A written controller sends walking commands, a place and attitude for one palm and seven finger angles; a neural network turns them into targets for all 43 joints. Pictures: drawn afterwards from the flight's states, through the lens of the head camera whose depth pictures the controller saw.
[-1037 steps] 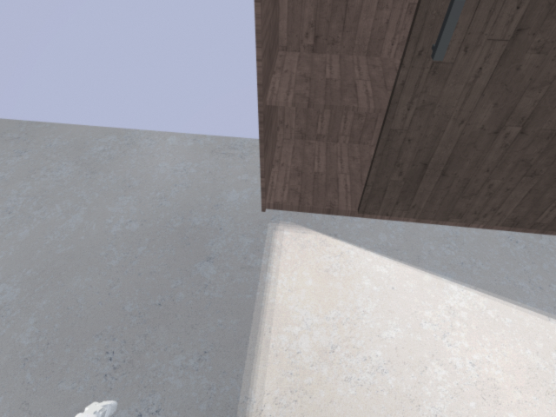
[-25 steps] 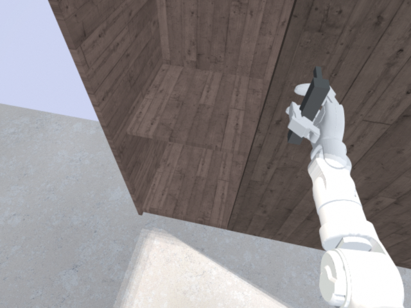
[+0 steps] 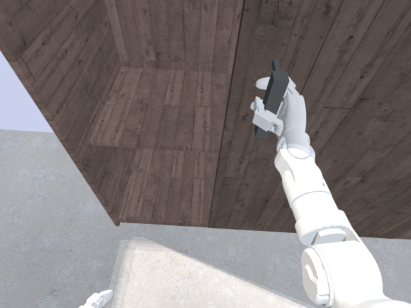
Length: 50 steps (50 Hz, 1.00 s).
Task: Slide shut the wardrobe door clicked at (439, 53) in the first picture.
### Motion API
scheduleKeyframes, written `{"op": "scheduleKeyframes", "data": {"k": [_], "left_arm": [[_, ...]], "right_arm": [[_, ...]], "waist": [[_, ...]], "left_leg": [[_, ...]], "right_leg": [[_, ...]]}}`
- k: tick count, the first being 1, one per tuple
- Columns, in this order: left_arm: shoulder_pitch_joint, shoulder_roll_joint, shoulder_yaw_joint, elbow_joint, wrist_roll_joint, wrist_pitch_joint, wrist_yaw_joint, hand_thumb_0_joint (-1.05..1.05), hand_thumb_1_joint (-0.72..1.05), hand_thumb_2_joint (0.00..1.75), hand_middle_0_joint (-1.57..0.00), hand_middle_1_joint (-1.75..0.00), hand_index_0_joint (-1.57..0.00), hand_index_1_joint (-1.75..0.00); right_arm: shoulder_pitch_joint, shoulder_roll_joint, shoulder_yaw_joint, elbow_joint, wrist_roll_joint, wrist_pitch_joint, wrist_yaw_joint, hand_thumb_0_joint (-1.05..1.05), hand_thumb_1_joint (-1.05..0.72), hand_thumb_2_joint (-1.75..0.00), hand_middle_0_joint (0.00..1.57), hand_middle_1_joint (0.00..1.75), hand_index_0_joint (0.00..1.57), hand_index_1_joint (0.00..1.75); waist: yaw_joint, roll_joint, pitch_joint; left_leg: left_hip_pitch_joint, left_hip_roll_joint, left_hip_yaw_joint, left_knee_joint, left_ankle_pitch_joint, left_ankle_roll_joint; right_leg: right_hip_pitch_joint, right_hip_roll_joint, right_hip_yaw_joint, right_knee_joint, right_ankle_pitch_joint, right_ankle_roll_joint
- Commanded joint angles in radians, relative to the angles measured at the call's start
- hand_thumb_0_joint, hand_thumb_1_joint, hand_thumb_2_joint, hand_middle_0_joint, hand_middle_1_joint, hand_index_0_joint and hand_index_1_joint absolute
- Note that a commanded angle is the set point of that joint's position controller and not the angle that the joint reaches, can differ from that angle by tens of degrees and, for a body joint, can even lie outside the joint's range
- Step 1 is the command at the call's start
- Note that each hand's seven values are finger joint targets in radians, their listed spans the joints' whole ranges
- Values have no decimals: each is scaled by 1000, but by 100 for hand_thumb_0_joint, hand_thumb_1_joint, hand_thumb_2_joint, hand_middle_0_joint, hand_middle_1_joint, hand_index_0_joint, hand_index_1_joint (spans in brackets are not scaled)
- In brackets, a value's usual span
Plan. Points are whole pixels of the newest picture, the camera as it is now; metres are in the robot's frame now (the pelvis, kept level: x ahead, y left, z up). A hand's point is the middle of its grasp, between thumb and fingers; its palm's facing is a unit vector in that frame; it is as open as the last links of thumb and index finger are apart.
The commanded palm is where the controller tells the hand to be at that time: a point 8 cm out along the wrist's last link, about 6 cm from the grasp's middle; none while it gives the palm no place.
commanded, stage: tug the door sideways, standing still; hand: right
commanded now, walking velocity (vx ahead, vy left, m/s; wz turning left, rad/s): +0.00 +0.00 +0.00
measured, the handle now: (268, 100) +0.50 -0.06 +0.13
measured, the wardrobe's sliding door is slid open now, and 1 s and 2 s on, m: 0.44 0.44 0.35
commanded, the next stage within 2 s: step sideways, sliding the door along in 0.50 s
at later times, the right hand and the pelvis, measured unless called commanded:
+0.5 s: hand (259, 113) +0.46 -0.04 +0.14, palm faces -0.03 +1.00 -0.02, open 5.9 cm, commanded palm +0.44 -0.04 +0.14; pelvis -0.02 -0.01 -0.01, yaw +0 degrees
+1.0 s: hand (260, 113) +0.46 -0.04 +0.14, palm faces -0.02 +0.99 -0.13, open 6.1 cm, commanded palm +0.44 -0.06 +0.14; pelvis -0.03 +0.02 -0.01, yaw +0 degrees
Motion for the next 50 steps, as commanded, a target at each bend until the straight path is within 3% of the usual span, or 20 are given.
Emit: {"op": "scheduleKeyframes", "data": {"k": [1, 6, 12, 19, 28, 30, 31, 32, 34, 37, 38, 40, 42, 43, 44, 46, 47, 48, 49, 50], "left_arm": [[101, 109, 37, -66, -2, -44, -3, 0, 90, 90, -20, -30, -20, -30], [117, 110, 40, -55, 1, -66, -15, 0, 90, 90, -20, -30, -20, -30], [137, 112, 45, -34, 2, -88, -23, 0, 90, 90, -20, -30, -20, -30], [151, 117, 47, -22, 1, -106, -27, 0, 90, 90, -20, -30, -20, -30], [161, 122, 49, -19, 6, -114, -30, 0, 90, 90, -20, -30, -20, -30], [157, 120, 46, -16, 4, -116, -29, 0, 90, 90, -20, -30, -20, -30], [108, 181, 51, -35, -25, -71, 34, 0, 90, 90, -20, -30, -20, -30], [70, 143, 35, -46, -31, -50, 60, 0, 90, 90, -20, -30, -20, -30], [32, 120, 20, -64, -38, -31, 86, 0, 90, 90, -20, -30, -20, -30], [30, 124, 28, -72, -37, -14, 107, 0, 90, 90, -20, -30, -20, -30], [26, 127, 31, -75, -34, -11, 113, 0, 90, 90, -20, -30, -20, -30], [17, 121, 29, -70, -27, -14, 118, 0, 90, 90, -20, -30, -20, -30], [-9, 127, 25, -76, -28, -8, 123, 0, 90, 90, -20, -30, -20, -30], [-13, 135, 23, -81, -32, 1, 126, 0, 90, 90, -20, -30, -20, -30], [-26, 132, 21, -83, -36, 2, 128, 0, 90, 90, -20, -30, -20, -30], [-56, 128, 17, -98, -49, 1, 131, 0, 90, 90, -20, -30, -20, -30], [-68, 115, 15, -97, -54, -2, 134, 0, 90, 90, -20, -30, -20, -30], [-75, 108, 14, -99, -66, 0, 131, 0, 90, 90, -20, -30, -20, -30], [-128, 106, 14, -106, -66, -8, 131, 0, 90, 90, -20, -30, -20, -30], [-141, 110, 18, -87, -59, -26, 134, 0, 90, 90, -20, -30, -20, -30]], "right_arm": [[-595, 122, 162, -264, -36, -115, 51, 0, -90, -90, 45, 140, 45, 140], [-636, 173, 207, -248, -34, -134, 44, 0, -90, -90, 45, 140, 45, 140], [-682, 163, 206, -246, -42, -152, 33, 0, -90, -90, 45, 140, 45, 140], [-705, 159, 201, -225, -43, -158, 24, 0, -90, -90, 45, 140, 45, 140], [-721, 158, 199, -192, -54, -162, 14, 0, -90, -90, 45, 140, 45, 140], [-782, 164, 202, -204, -51, -165, 10, 0, -90, -90, 45, 140, 45, 140], [-802, -362, -105, -201, -98, -159, 22, 0, -90, -90, 45, 140, 45, 140], [-825, -242, -8, -203, -88, -154, 49, 0, -90, -90, 45, 140, 45, 140], [-775, -147, 46, -169, -71, -143, 86, 0, -90, -90, 45, 140, 45, 140], [-755, -139, 49, -141, -51, -129, 108, 0, -90, -90, 45, 140, 45, 140], [-763, -147, 48, -150, -44, -130, 115, 0, -90, -90, 45, 140, 45, 140], [-765, -151, 45, -139, -27, -121, 126, 0, -90, -90, 45, 140, 45, 140], [-755, -177, 24, -122, -22, -109, 123, 0, -90, -90, 45, 140, 45, 140], [-745, -187, 19, -116, -19, -105, 120, 0, -90, -90, 45, 140, 45, 140], [-733, -171, 24, -111, -17, -102, 120, 0, -90, -90, 45, 140, 45, 140], [-736, -117, 65, -130, -17, -97, 127, 0, -90, -90, 45, 140, 45, 140], [-731, -96, 83, -119, -21, -85, 131, 0, -90, -90, 45, 140, 45, 140], [-723, -102, 77, -106, -24, -69, 125, 0, -90, -90, 45, 140, 45, 140], [-746, -109, 56, -105, -32, -66, 120, 0, -90, -90, 45, 140, 45, 140], [-755, -83, 69, -97, -38, -76, 118, 0, -90, -90, 45, 140, 45, 140]], "waist": [[103, 38, -412], [117, 41, -414], [121, 9, -435], [126, 27, -425], [128, 7, -424], [141, 8, -423], [18, 66, -464], [54, 52, -426], [60, 12, -380], [60, -52, -364], [59, -92, -359], [57, -109, -309], [38, -93, -259], [31, -75, -259], [26, -51, -255], [25, -11, -253], [16, 88, -236], [3, 303, -224], [-16, 448, -149], [-29, 359, -120]], "left_leg": [[-50, -38, -20, -22, 627, -29], [-90, -45, -16, -18, 563, -26], [-121, -51, -12, -9, 511, -21], [-145, -57, -9, -5, 475, -21], [-172, -55, -5, 3, 427, -17], [-188, -58, -6, 2, 419, -21], [-17, 17, -66, -49, 378, -57], [35, 21, -58, -69, 421, -54], [11, 4, -34, -40, 402, -55], [-81, -19, -32, 81, 299, -58], [-118, -24, -34, 138, 220, -51], [-212, -23, -74, 206, -40, -41], [-173, 0, -105, 200, -107, -27], [-121, 1, -103, 159, -94, -17], [-59, -1, -101, 95, -48, -12], [167, 8, -96, -37, 138, -1], [275, 43, -126, -120, 171, 15], [386, 135, -266, -251, 169, 46], [421, 223, -423, -314, 366, 97], [460, 254, -410, -251, 610, 106]], "right_leg": [[428, 19, 25, 55, 576, -43], [420, 17, 38, 58, 527, -40], [425, 15, 48, 62, 505, -34], [413, 10, 55, 61, 486, -32], [412, 9, 67, 64, 469, -27], [415, 8, 67, 63, 450, -27], [368, -44, 50, 38, 398, -76], [345, -33, 24, 8, 372, -81], [384, -65, 38, 1, 435, -86], [484, -152, 134, -3, 526, -121], [537, -187, 191, -13, 581, -143], [616, -277, 309, -59, 617, -194], [568, -312, 340, -81, 528, -205], [536, -306, 334, -59, 502, -201], [513, -300, 288, -25, 496, -190], [342, -231, 160, 51, 392, -140], [211, -165, 76, 120, 259, -100], [74, -63, -18, 261, 96, -47], [-53, -4, -24, 425, -135, -25], [-96, -15, 7, 515, -175, -24]]}}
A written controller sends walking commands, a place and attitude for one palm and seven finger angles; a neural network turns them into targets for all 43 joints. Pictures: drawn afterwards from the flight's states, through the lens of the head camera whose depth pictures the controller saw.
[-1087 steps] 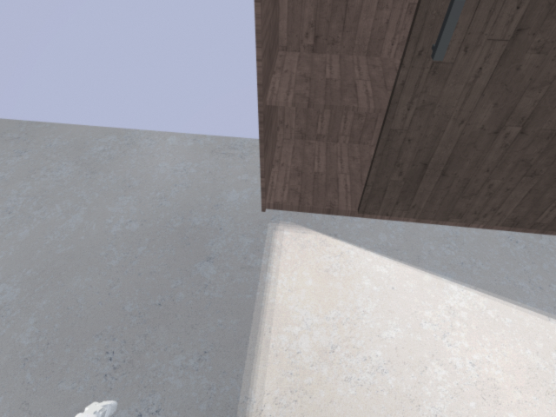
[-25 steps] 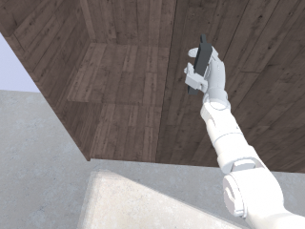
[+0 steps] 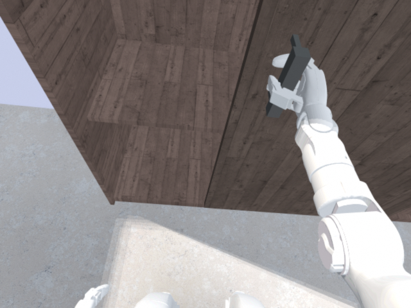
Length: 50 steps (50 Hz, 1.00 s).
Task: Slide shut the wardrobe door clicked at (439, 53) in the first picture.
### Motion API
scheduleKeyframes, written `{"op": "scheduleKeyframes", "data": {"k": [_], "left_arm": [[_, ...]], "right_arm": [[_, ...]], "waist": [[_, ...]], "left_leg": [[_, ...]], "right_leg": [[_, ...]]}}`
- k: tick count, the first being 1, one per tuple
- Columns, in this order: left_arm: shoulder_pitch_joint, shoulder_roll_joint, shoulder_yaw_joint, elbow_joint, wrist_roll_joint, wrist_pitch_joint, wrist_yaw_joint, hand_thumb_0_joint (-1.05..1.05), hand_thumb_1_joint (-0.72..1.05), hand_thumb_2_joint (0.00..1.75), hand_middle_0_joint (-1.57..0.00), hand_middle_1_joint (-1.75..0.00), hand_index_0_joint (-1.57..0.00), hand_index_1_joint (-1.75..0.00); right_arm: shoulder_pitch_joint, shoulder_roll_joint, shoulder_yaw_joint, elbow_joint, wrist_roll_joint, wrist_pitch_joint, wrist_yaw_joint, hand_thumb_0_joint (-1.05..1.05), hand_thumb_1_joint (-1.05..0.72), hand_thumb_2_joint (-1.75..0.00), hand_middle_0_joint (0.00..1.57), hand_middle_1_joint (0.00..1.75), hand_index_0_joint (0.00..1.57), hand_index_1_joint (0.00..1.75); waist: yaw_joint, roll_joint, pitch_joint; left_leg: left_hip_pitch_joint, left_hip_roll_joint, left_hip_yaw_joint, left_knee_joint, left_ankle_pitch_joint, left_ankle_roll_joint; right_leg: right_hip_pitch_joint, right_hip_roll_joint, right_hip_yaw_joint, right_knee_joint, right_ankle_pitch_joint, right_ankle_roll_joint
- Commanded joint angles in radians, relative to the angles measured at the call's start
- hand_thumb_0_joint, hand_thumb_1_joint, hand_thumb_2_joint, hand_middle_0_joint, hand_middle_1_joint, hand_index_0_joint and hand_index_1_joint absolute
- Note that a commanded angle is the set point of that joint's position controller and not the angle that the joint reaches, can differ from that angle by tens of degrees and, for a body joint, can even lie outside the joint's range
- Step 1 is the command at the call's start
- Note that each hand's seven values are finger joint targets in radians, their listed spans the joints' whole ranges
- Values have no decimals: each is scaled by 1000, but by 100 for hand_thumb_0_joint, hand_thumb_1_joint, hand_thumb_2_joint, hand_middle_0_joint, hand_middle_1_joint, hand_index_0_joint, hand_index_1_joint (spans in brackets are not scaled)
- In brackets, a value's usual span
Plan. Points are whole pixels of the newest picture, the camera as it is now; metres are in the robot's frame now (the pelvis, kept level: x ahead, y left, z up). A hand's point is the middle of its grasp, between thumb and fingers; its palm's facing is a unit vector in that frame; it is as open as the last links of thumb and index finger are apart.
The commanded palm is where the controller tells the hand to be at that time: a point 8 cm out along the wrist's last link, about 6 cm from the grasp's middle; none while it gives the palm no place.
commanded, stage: step sideways, sliding the door along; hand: right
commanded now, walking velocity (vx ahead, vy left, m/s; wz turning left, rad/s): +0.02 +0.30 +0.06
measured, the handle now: (283, 78) +0.53 -0.08 +0.14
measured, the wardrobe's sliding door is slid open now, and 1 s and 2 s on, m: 0.44 0.35 0.12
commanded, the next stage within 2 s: none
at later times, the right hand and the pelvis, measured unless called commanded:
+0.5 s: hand (271, 90) +0.49 -0.06 +0.14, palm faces +0.20 +0.97 -0.16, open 6.0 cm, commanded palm +0.46 -0.03 +0.15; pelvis +0.07 +0.13 -0.01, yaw -7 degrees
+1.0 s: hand (226, 84) +0.48 +0.03 +0.15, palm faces +0.26 +0.96 -0.04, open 6.4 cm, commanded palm +0.44 +0.08 +0.15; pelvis +0.14 +0.18 +0.02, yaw -9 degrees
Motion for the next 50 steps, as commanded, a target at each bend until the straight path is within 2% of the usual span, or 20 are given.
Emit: {"op": "scheduleKeyframes", "data": {"k": [1, 4, 6, 7, 8, 11, 16, 21, 23, 24, 25, 29, 32, 34, 38, 40, 42, 44, 48, 50], "left_arm": [[-79, 100, 37, -107, 3, -79, 18, 0, 90, 90, -20, -30, -20, -30], [-91, 84, 39, -114, 17, -90, 21, 0, 90, 90, -20, -30, -20, -30], [-68, 88, 47, -120, 14, -83, 24, 0, 90, 90, -20, -30, -20, -30], [-37, 124, 67, -118, 10, -83, 10, 0, 90, 90, -20, -30, -20, -30], [-71, 158, 84, -142, 9, -69, -27, 0, 90, 90, -20, -30, -20, -30], [-81, 142, 91, -136, 20, -61, -66, 0, 90, 90, -20, -30, -20, -30], [-107, 127, 80, -202, -3, -80, -54, 0, 90, 90, -20, -30, -20, -30], [-158, 101, 65, -240, -14, -101, -47, 0, 90, 90, -20, -30, -20, -30], [-152, 63, 60, -221, -23, -120, -37, 0, 90, 90, -20, -30, -20, -30], [-163, 61, 79, -222, -16, -121, -23, 0, 90, 90, -20, -30, -20, -30], [-178, 52, 68, -231, -11, -131, -12, 0, 90, 90, -20, -30, -20, -30], [-219, 49, 43, -197, -5, -158, -11, 0, 90, 90, -20, -30, -20, -30], [-203, 118, 93, -238, -7, -157, -61, 0, 90, 90, -20, -30, -20, -30], [-218, 76, 70, -265, 2, -169, -79, 0, 90, 90, -20, -30, -20, -30], [-212, 102, 66, -279, -15, -191, -95, 0, 90, 90, -20, -30, -20, -30], [-211, 80, 53, -285, -12, -194, -93, 0, 90, 90, -20, -30, -20, -30], [-224, 72, 75, -305, -19, -182, -72, 0, 90, 90, -20, -30, -20, -30], [-205, 30, 41, -298, -19, -186, -71, 0, 90, 90, -20, -30, -20, -30], [-240, 51, 63, -293, -10, -180, -74, 0, 90, 90, -20, -30, -20, -30], [-225, 99, 88, -315, -6, -181, -106, 0, 90, 90, -20, -30, -20, -30]], "right_arm": [[-585, 97, 147, -309, -62, -105, 50, 0, -90, -90, 45, 140, 45, 140], [-570, 169, 217, -444, -70, -143, 59, 0, -90, -90, 45, 140, 45, 140], [-581, 233, 287, -544, -58, -160, 67, 0, -90, -90, 45, 140, 45, 140], [-595, 273, 337, -583, -42, -165, 77, 0, -90, -90, 45, 140, 45, 140], [-605, 290, 360, -601, -23, -165, 86, 0, -90, -90, 45, 140, 45, 140], [-564, 197, 300, -668, -50, -148, 96, 0, -90, -90, 45, 140, 45, 140], [-458, 208, 331, -818, -59, -125, 101, 0, -90, -90, 45, 140, 45, 140], [-284, 160, 298, -910, -73, -123, 86, 0, -90, -90, 45, 140, 45, 140], [-217, 96, 274, -936, -104, -112, 68, 0, -90, -90, 45, 140, 45, 140], [-136, 68, 234, -905, -105, -92, 63, 0, -90, -90, 45, 140, 45, 140], [-102, 105, 272, -945, -103, -92, 63, 0, -90, -90, 45, 140, 45, 140], [-76, 200, 359, -1136, -84, -110, 24, 0, -90, -90, 45, 140, 45, 140], [-38, 270, 419, -1180, -61, -115, 48, 0, -90, -90, 45, 140, 45, 140], [-14, 307, 459, -1230, -71, -125, 53, 0, -90, -90, 45, 140, 45, 140], [19, 245, 445, -1318, -96, -122, 52, 0, -90, -90, 45, 140, 45, 140], [116, 241, 441, -1317, -110, -124, 55, 0, -90, -90, 45, 140, 45, 140], [211, 204, 415, -1308, -123, -117, 42, 0, -90, -90, 45, 140, 45, 140], [315, 285, 499, -1405, -111, -128, 31, 0, -90, -90, 45, 140, 45, 140], [338, 292, 565, -1566, -120, -157, 14, 0, -90, -90, 45, 140, 45, 140], [414, 346, 604, -1532, -111, -170, 46, 0, -90, -90, 45, 140, 45, 140]], "waist": [[-16, 312, -369], [-18, 218, -402], [23, 193, -478], [55, 45, -551], [32, -105, -598], [37, 59, -471], [38, -80, -481], [-7, -113, -445], [-3, 173, -473], [-31, 497, -511], [-49, 529, -494], [-5, 262, -528], [-34, 29, -602], [-18, -153, -495], [-24, -69, -435], [-28, 64, -470], [-60, 486, -474], [-56, 335, -481], [-20, 303, -553], [-35, 97, -599]], "left_leg": [[452, 317, -354, -248, 772, 79], [508, 258, -200, -134, 935, 46], [286, 191, -107, 69, 912, -60], [-36, 106, -59, 337, 609, -137], [-294, 72, -161, 588, -98, -102], [-473, 151, -237, 525, -183, -50], [-156, 118, -49, 154, 17, -74], [160, 84, -5, -147, 281, -72], [421, 227, -122, -202, 992, -28], [508, 314, -307, -153, 1232, 53], [469, 367, -327, -149, 1222, 55], [408, 294, -175, -1, 1058, 8], [-40, 128, -99, 214, 8, -84], [-119, 125, -106, 240, -126, -75], [-3, 102, -32, -77, 183, -86], [186, 126, -45, -218, 627, -92], [521, 329, -433, -122, 1481, -1], [583, 389, -433, -63, 1485, 17], [355, 245, -276, 42, 1136, -18], [-76, 123, -160, 262, 233, -80]], "right_leg": [[-170, 32, 2, 316, -98, -16], [-37, 7, -32, -35, 16, -24], [321, -48, -16, -333, 322, -66], [670, -213, 155, -392, 854, -160], [864, -424, 371, -285, 1198, -241], [811, -416, 329, -220, 941, -233], [652, -267, 53, -216, 883, -123], [471, -206, -57, -47, 846, -23], [207, -42, -122, 169, 398, -2], [60, 46, -61, 269, -90, 52], [27, 23, 7, 301, -226, 23], [202, -3, -53, -309, 154, 5], [625, -342, 113, -308, 989, -167], [626, -341, 65, -258, 1069, -193], [636, -243, -94, -119, 988, -77], [505, -157, -122, 7, 827, -33], [49, 22, -88, 186, -33, 23], [-95, 27, 28, 93, -205, -1], [331, -45, -62, -332, 398, -14], [722, -324, 90, -288, 1215, -160]]}}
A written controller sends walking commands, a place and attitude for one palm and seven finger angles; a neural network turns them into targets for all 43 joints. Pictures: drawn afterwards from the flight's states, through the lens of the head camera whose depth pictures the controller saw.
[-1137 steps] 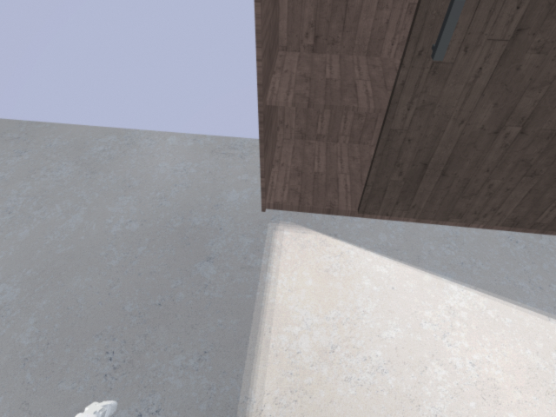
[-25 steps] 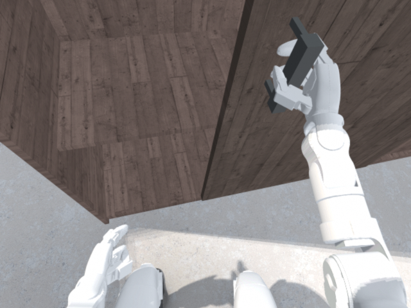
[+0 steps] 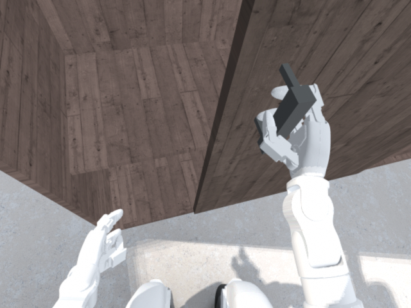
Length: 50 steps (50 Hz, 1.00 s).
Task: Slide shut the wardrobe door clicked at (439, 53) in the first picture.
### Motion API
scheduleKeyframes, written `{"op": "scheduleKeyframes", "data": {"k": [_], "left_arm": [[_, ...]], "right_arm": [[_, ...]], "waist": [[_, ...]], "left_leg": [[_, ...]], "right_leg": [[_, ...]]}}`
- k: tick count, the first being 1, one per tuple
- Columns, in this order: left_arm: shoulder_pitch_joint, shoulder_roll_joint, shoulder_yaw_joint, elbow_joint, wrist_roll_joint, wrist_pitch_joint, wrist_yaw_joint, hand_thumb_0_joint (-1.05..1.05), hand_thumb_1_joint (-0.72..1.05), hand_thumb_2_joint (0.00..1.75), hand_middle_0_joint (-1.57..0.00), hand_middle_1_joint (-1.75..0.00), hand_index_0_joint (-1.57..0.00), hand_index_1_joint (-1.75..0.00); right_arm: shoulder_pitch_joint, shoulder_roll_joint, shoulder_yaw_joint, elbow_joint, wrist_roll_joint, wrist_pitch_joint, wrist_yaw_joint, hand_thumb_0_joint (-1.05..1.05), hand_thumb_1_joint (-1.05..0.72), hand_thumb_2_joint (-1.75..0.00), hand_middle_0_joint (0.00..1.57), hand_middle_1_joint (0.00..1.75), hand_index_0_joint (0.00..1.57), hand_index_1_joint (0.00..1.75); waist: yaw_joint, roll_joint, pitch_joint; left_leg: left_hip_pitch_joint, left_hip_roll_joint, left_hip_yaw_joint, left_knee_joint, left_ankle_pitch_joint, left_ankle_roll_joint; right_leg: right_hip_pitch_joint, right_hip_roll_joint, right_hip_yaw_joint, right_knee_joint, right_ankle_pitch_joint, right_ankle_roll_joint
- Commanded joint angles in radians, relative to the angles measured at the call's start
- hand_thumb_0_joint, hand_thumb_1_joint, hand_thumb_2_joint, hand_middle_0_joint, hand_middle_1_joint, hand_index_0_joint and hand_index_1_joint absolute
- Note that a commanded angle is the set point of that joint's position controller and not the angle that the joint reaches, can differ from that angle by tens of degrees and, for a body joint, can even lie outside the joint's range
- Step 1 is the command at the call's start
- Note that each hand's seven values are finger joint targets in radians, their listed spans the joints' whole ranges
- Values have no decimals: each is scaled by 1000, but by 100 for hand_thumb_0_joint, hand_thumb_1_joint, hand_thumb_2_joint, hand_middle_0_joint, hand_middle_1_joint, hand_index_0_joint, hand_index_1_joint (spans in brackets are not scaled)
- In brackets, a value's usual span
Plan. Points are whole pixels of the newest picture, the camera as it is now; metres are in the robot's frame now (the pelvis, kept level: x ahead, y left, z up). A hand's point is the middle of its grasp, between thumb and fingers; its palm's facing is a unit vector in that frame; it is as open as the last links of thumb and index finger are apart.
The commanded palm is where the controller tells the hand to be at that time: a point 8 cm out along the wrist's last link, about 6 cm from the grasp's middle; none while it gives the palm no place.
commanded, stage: step sideways, sliding the door along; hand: right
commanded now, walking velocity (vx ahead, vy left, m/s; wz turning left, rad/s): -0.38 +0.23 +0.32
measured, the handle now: (276, 112) +0.41 -0.11 +0.12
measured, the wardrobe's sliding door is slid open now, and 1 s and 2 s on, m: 0.35 0.12 0.00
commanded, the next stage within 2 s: stop walking and hold the door there in 1.96 s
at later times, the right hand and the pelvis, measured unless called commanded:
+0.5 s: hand (186, 157) +0.32 +0.03 +0.12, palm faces -0.13 +0.99 -0.01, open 6.2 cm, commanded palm +0.30 +0.02 +0.12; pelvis -0.01 +0.06 -0.02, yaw +6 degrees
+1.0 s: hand (110, 175) +0.29 +0.13 +0.13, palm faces -0.11 +0.99 -0.06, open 6.5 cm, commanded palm +0.27 +0.13 +0.13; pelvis -0.12 +0.16 -0.01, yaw +10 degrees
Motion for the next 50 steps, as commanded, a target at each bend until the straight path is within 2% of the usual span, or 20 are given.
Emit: {"op": "scheduleKeyframes", "data": {"k": [1, 3, 7, 14, 15, 16, 17, 21, 25, 28, 29, 34, 38, 39, 40, 42, 46, 48, 49, 50], "left_arm": [[-4, 86, 46, -176, 2, -50, -36, 0, 90, 90, -20, -30, -20, -30], [-11, 62, 24, -184, 25, -59, -39, 0, 90, 90, -20, -30, -20, -30], [-18, 60, 7, -186, 30, -58, -29, 0, 90, 90, -20, -30, -20, -30], [-90, 28, -15, -164, 10, -62, -3, 0, 90, 90, -20, -30, -20, -30], [-75, 18, -20, -153, 10, -60, 1, 0, 90, 90, -20, -30, -20, -30], [-71, 6, -3, -160, -2, -61, 8, 0, 90, 90, -20, -30, -20, -30], [-71, 0, 4, -174, 10, -69, 14, 0, 90, 90, -20, -30, -20, -30], [-80, -31, -27, -123, 22, -66, 7, 0, 90, 90, -20, -30, -20, -30], [-93, 24, 17, -124, 24, -27, 3, 0, 90, 90, -20, -30, -20, -30], [-134, 33, 18, -155, 51, -4, -9, 0, 90, 90, -20, -30, -20, -30], [-140, 30, 19, -148, 55, 5, -12, 0, 90, 90, -20, -30, -20, -30], [-79, 60, 36, -123, 34, 25, -14, 0, 90, 90, -20, -30, -20, -30], [-40, 49, 22, -102, 0, 13, -1, 0, 90, 90, -20, -30, -20, -30], [-25, 38, 41, -106, -3, 8, 6, 0, 90, 90, -20, -30, -20, -30], [-87, 45, 51, -114, 1, -3, 22, 0, 90, 90, -20, -30, -20, -30], [-64, -10, 5, -86, 18, -30, 32, 0, 90, 90, -20, -30, -20, -30], [-34, 42, 37, -52, 33, -3, 49, 0, 90, 90, -20, -30, -20, -30], [-6, 103, 54, -71, 27, 16, 27, 0, 90, 90, -20, -30, -20, -30], [-13, 78, 50, -75, 40, 16, 17, 0, 90, 90, -20, -30, -20, -30], [-29, 67, 37, -77, 51, 17, 14, 0, 90, 90, -20, -30, -20, -30]], "right_arm": [[-323, 181, 441, -425, -30, -179, 170, 0, -90, -90, 45, 140, 45, 140], [-349, 177, 437, -512, -35, -188, 163, 0, -90, -90, 45, 140, 45, 140], [-315, 142, 417, -483, -54, -154, 156, 0, -90, -90, 45, 140, 45, 140], [-271, 40, 310, -478, -56, -170, 149, 0, -90, -90, 45, 140, 45, 140], [-259, 23, 300, -480, -58, -180, 147, 0, -90, -90, 45, 140, 45, 140], [-240, -8, 280, -480, -54, -186, 136, 0, -90, -90, 45, 140, 45, 140], [-170, -12, 263, -464, -38, -176, 125, 0, -90, -90, 45, 140, 45, 140], [-153, 26, 293, -562, -23, -189, 106, 0, -90, -90, 45, 140, 45, 140], [-255, -17, 249, -516, -22, -201, 105, 0, -90, -90, 45, 140, 45, 140], [-322, -38, 186, -444, -25, -191, 123, 0, -90, -90, 45, 140, 45, 140], [-341, -25, 171, -374, -41, -174, 123, 0, -90, -90, 45, 140, 45, 140], [-473, 3, 157, -202, -46, -146, 133, 0, -90, -90, 45, 140, 45, 140], [-566, -39, 144, -185, -41, -156, 143, 0, -90, -90, 45, 140, 45, 140], [-550, -61, 114, -106, -32, -153, 143, 0, -90, -90, 45, 140, 45, 140], [-578, -116, 85, -86, -35, -148, 140, 0, -90, -90, 45, 140, 45, 140], [-587, 25, 187, -104, -12, -149, 142, 0, -90, -90, 45, 140, 45, 140], [-668, -32, 147, -77, 0, -159, 129, 0, -90, -90, 45, 140, 45, 140], [-679, 19, 197, 6, 11, -140, 154, 0, -90, -90, 45, 140, 45, 140], [-677, 49, 191, 60, 3, -138, 166, 0, -90, -90, 45, 140, 45, 140], [-730, 36, 184, 51, -5, -139, 174, 0, -90, -90, 45, 140, 45, 140]], "waist": [[113, 25, -647], [132, -116, -541], [135, -66, -464], [134, -25, -445], [137, 71, -460], [122, 317, -536], [94, 495, -553], [122, 308, -600], [141, 230, -689], [113, -249, -556], [114, -246, -493], [121, -124, -444], [129, -13, -537], [127, 305, -579], [107, 476, -548], [120, 313, -566], [139, 252, -644], [141, 19, -641], [132, -110, -580], [118, -167, -537]], "left_leg": [[-244, -5, -39, 396, -214, -18], [-305, 35, -38, 443, -286, -13], [-286, 54, 39, 338, -155, -19], [152, 49, 116, -55, 315, -21], [193, 97, 67, -83, 574, -9], [294, 235, -194, -114, 1120, 95], [298, 330, -386, -138, 1348, 159], [358, 286, -224, -95, 1067, 130], [201, 199, -105, -45, 773, 42], [38, 54, -24, 261, -171, -26], [36, 43, -45, 367, -240, -19], [30, 29, 13, 102, -178, -28], [201, 63, 41, -272, 283, -25], [248, 123, -97, -276, 529, 19], [242, 209, -287, -238, 788, 56], [361, 240, -237, -153, 903, 129], [318, 152, -97, -32, 833, 52], [29, 61, -53, 104, 183, -18], [-85, 28, -53, 177, -173, -32], [-91, 51, -83, 229, -221, -22]], "right_leg": [[721, -376, 143, -73, 1118, -182], [639, -379, 89, -52, 1002, -183], [582, -348, -18, -52, 866, -114], [283, -291, -86, 209, 614, -22], [229, -239, -97, 292, 447, -5], [105, -90, -87, 472, -55, 39], [8, 18, 7, 541, -515, 42], [28, 0, 7, 128, -404, 45], [356, -154, -12, -142, 171, 8], [240, -443, 125, -199, 612, -139], [101, -469, 133, -199, 516, -154], [219, -394, 40, -75, 462, -82], [252, -220, -12, 118, 295, 3], [166, -97, -56, 214, -56, 43], [19, -11, -17, 359, -369, 47], [-68, 4, 65, 315, -432, 36], [269, -90, -15, -180, 115, 16], [496, -373, 211, -142, 690, -115], [484, -451, 249, -151, 703, -172], [405, -459, 258, -144, 619, -185]]}}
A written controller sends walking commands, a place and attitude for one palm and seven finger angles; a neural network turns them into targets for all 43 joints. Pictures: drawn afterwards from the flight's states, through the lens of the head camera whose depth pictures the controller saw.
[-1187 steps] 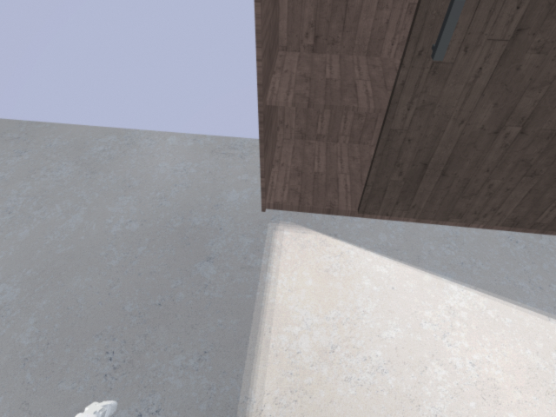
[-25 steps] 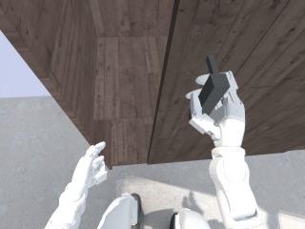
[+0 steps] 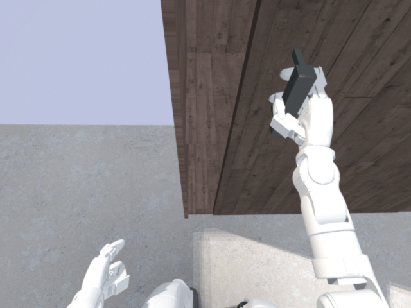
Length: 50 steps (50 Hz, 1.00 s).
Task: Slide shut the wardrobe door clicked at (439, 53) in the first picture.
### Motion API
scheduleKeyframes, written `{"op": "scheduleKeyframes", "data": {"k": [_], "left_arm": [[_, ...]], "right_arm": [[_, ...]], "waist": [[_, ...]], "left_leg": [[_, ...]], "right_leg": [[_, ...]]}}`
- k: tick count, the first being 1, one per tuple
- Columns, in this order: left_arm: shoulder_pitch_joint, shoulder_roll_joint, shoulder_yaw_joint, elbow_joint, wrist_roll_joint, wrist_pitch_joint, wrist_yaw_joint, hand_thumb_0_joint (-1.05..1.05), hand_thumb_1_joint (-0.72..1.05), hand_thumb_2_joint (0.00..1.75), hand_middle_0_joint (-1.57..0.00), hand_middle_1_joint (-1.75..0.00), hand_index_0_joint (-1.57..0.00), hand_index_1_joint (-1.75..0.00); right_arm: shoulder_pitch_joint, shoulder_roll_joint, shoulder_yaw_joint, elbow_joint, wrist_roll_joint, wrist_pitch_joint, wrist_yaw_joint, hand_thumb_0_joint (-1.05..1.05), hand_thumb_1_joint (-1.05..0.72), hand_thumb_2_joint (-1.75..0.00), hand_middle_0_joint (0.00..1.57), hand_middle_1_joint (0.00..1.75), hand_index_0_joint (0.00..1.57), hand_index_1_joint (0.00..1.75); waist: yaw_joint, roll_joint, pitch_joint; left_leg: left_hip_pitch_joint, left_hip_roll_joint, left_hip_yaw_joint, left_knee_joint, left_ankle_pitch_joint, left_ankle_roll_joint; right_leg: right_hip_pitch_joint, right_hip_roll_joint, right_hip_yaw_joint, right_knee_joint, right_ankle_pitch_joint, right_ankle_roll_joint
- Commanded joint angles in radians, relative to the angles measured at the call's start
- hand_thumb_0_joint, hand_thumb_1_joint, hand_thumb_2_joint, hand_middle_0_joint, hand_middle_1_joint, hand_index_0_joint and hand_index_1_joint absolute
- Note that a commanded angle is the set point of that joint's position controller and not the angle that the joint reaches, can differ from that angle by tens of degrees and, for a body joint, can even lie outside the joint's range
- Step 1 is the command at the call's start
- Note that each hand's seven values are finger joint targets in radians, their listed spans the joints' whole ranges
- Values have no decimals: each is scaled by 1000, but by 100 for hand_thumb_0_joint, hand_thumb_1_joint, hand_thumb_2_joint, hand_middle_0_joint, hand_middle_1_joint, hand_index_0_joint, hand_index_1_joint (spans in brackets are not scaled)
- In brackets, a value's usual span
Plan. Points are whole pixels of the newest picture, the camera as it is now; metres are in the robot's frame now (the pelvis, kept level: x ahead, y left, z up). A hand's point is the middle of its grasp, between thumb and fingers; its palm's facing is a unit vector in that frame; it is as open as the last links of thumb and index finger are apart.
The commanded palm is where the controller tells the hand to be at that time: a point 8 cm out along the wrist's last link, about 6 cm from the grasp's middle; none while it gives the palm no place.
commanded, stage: step sideways, sliding the door along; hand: right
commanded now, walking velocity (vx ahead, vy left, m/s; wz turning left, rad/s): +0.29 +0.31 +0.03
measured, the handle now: (286, 95) +0.46 -0.12 +0.13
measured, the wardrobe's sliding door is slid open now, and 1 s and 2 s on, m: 0.12 0.00 0.00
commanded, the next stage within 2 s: stop walking and hold the door there in 0.96 s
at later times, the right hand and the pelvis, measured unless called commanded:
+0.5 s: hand (213, 116) +0.40 +0.01 +0.14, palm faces +0.12 +0.99 -0.10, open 6.5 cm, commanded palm +0.37 +0.03 +0.14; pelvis -0.03 +0.15 +0.00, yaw -3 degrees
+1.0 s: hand (202, 107) +0.41 +0.03 +0.14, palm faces +0.54 +0.84 -0.08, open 7.3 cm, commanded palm +0.37 +0.08 +0.14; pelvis +0.03 +0.32 -0.01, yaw -4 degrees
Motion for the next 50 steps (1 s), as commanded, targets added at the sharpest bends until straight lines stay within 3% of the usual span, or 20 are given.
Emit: {"op": "scheduleKeyframes", "data": {"k": [1, 7, 8, 10, 13, 17, 19, 20, 21, 27, 31, 34, 36, 37, 39, 41, 43, 44, 47, 50], "left_arm": [[-75, 128, 27, -158, 7, -44, -15, 0, 90, 90, -20, -30, -20, -30], [-71, 139, 23, -165, -44, -22, -16, 0, 90, 90, -20, -30, -20, -30], [-76, 131, 16, -164, -49, -18, -11, 0, 90, 90, -20, -30, -20, -30], [-69, 108, 26, -146, -49, -8, 12, 0, 90, 90, -20, -30, -20, -30], [-59, 90, 13, -90, -22, -45, 25, 0, 90, 90, -20, -30, -20, -30], [-35, 115, 27, -99, -13, -17, 41, 0, 90, 90, -20, -30, -20, -30], [-22, 177, 53, -131, -21, -10, 21, 0, 90, 90, -20, -30, -20, -30], [-28, 163, 47, -135, -14, -5, -5, 0, 90, 90, -20, -30, -20, -30], [-40, 147, 41, -139, 0, -7, -5, 0, 90, 90, -20, -30, -20, -30], [-29, 169, 47, -158, -24, 7, -20, 0, 90, 90, -20, -30, -20, -30], [-30, 167, 44, -165, -47, 8, -27, 0, 90, 90, -20, -30, -20, -30], [-34, 134, 29, -158, -66, -9, -26, 0, 90, 90, -20, -30, -20, -30], [-33, 136, 51, -138, -54, 11, -4, 0, 90, 90, -20, -30, -20, -30], [-21, 114, 41, -124, -50, 3, 3, 0, 90, 90, -20, -30, -20, -30], [-39, 108, 13, -102, -41, -16, 17, 0, 90, 90, -20, -30, -20, -30], [-21, 126, 29, -107, -44, -12, 32, 0, 90, 90, -20, -30, -20, -30], [-20, 189, 62, -151, -47, -14, 6, 0, 90, 90, -20, -30, -20, -30], [-16, 170, 60, -141, -45, -29, -18, 0, 90, 90, -20, -30, -20, -30], [-24, 164, 50, -162, -44, -71, -20, 0, 90, 90, -20, -30, -20, -30], [-12, 149, 37, -173, -56, -100, -5, 0, 90, 90, -20, -30, -20, -30]], "right_arm": [[-522, 135, 267, -279, -40, -126, 142, 0, -90, -90, 45, 140, 45, 140], [-685, 156, 265, -143, -34, -109, 136, 0, -90, -90, 45, 140, 45, 140], [-699, 135, 263, -122, -43, -106, 133, 0, -90, -90, 45, 140, 45, 140], [-649, 82, 198, 21, -38, -93, 122, 0, -90, -90, 45, 140, 45, 140], [-729, 137, 245, -66, -25, -120, 109, 0, -90, -90, 45, 140, 45, 140], [-683, 90, 225, -74, -14, -137, 99, 0, -90, -90, 45, 140, 45, 140], [-672, 120, 259, -76, 0, -138, 125, 0, -90, -90, 45, 140, 45, 140], [-657, 152, 273, -33, 0, -129, 142, 0, -90, -90, 45, 140, 45, 140], [-671, 149, 272, -45, -15, -132, 151, 0, -90, -90, 45, 140, 45, 140], [-726, 145, 264, -81, -15, -122, 152, 0, -90, -90, 45, 140, 45, 140], [-689, 83, 198, -90, -7, -126, 134, 0, -90, -90, 45, 140, 45, 140], [-640, -15, 126, -82, -21, -130, 120, 0, -90, -90, 45, 140, 45, 140], [-561, -119, 45, -8, -20, -104, 107, 0, -90, -90, 45, 140, 45, 140], [-576, -103, 61, -48, -15, -109, 112, 0, -90, -90, 45, 140, 45, 140], [-560, -86, 58, -144, -1, -116, 86, 0, -90, -90, 45, 140, 45, 140], [-530, -96, 51, -221, 18, -125, 70, 0, -90, -90, 45, 140, 45, 140], [-496, -25, 101, -281, 27, -118, 94, 0, -90, -90, 45, 140, 45, 140], [-449, 27, 117, -214, 6, -112, 110, 0, -90, -90, 45, 140, 45, 140], [-492, -59, 75, -320, -11, -120, 85, 0, -90, -90, 45, 140, 45, 140], [-430, -94, 63, -340, -31, -108, 73, 0, -90, -90, 45, 140, 45, 140]], "waist": [[50, -233, -478], [57, -205, -511], [59, -138, -495], [44, 331, -478], [67, 122, -508], [64, 151, -577], [68, -85, -595], [64, -107, -573], [55, -114, -526], [56, -239, -468], [66, -286, -479], [70, -140, -507], [43, 396, -526], [43, 369, -525], [62, 147, -514], [74, 99, -573], [52, -149, -625], [44, -213, -593], [55, -378, -493], [58, -105, -546]], "left_leg": [[-42, 95, -150, 208, -150, -44], [216, 47, -7, -149, 56, -44], [263, 70, -22, -216, 145, -42], [313, 238, -383, -330, 422, 61], [418, 268, -341, -239, 740, 144], [426, 209, -208, -87, 891, 48], [-4, 103, -134, 147, 340, -62], [-151, 63, -155, 327, -120, -74], [-196, 82, -184, 412, -180, -55], [-74, 101, -37, 225, -127, -51], [99, 36, 55, -1, 23, -61], [280, 73, 42, -226, 481, -60], [444, 245, -266, -141, 1021, 78], [443, 307, -277, -131, 1029, 92], [486, 295, -228, -53, 1078, 82], [378, 233, -107, 76, 967, -5], [-12, 117, -71, 186, 68, -82], [-98, 72, -75, 205, -142, -69], [29, 91, -19, -56, 5, -52], [315, 139, -45, -229, 756, -56]], "right_leg": [[313, -409, 266, -44, 705, -240], [181, -245, 108, 105, 377, -135], [115, -194, 98, 141, 268, -108], [-79, 21, 38, 396, -182, -28], [-142, 34, 101, 394, -309, -41], [144, -10, 1, -140, 150, -37], [522, -341, 286, -75, 817, -196], [551, -471, 351, -77, 928, -280], [502, -477, 366, -64, 835, -297], [332, -353, 77, -19, 651, -187], [282, -270, 16, 91, 596, -130], [198, -147, -12, 272, 463, -66], [-122, 5, 6, 496, -205, 3], [-175, -2, 64, 550, -375, -27], [-171, -7, 67, 221, -314, -39], [147, -71, 0, -116, 259, -52], [506, -379, 239, -20, 1025, -207], [564, -373, 168, 2, 1059, -222], [442, -276, 15, 75, 870, -140], [272, -119, -39, 270, 613, -55]]}}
